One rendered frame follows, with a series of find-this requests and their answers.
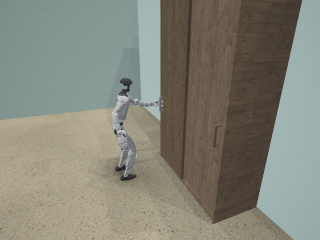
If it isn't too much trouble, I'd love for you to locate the robot right forearm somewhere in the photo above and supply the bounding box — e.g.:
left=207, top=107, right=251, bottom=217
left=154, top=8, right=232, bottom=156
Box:
left=112, top=113, right=123, bottom=137

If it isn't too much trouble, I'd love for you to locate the robot left upper arm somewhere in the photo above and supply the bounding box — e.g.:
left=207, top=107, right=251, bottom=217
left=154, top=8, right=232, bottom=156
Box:
left=126, top=93, right=140, bottom=105

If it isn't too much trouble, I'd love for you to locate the left robot hand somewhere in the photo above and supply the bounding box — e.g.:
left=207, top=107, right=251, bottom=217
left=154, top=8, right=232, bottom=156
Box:
left=153, top=100, right=163, bottom=107

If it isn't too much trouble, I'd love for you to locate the robot right upper arm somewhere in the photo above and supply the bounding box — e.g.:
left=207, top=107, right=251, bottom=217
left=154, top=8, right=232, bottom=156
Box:
left=111, top=96, right=128, bottom=117

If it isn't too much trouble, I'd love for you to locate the robot torso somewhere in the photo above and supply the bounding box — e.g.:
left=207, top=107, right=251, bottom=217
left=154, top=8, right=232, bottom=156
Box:
left=112, top=95, right=130, bottom=135

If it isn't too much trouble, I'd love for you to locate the right robot foot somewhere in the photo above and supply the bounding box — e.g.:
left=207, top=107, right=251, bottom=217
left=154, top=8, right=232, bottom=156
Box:
left=120, top=174, right=137, bottom=181

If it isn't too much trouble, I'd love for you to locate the right robot hand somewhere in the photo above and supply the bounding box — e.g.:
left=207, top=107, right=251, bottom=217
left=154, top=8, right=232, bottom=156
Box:
left=118, top=135, right=128, bottom=151

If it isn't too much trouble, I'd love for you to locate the robot left forearm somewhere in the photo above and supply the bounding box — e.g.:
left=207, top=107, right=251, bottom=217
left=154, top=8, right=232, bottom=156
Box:
left=138, top=100, right=153, bottom=107

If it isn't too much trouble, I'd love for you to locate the handle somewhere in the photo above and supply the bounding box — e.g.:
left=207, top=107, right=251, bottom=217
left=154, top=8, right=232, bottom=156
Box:
left=159, top=96, right=164, bottom=112
left=211, top=125, right=218, bottom=148

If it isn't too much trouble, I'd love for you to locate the wardrobe door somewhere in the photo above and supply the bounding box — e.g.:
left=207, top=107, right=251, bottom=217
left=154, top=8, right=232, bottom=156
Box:
left=161, top=0, right=192, bottom=180
left=183, top=0, right=239, bottom=212

